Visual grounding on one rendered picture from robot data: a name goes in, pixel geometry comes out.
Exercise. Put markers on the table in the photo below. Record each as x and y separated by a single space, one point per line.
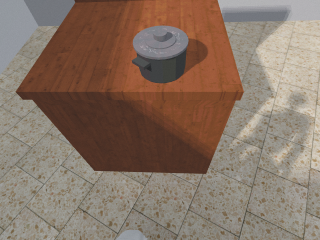
84 81

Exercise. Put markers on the pot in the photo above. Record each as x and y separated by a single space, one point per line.
163 70

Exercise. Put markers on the lid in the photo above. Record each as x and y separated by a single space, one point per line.
175 43

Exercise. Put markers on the robot left thigh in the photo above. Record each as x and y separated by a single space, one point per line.
132 235

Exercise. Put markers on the knob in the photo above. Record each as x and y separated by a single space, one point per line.
160 34

